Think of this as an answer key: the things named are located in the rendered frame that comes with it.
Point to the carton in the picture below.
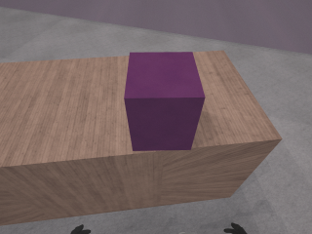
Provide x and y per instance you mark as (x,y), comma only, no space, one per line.
(164,98)

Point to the robot right hand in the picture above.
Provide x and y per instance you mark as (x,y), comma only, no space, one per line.
(237,229)

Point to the pedestal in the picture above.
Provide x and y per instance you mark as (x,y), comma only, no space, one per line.
(66,149)

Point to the robot left hand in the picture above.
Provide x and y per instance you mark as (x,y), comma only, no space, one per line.
(78,230)

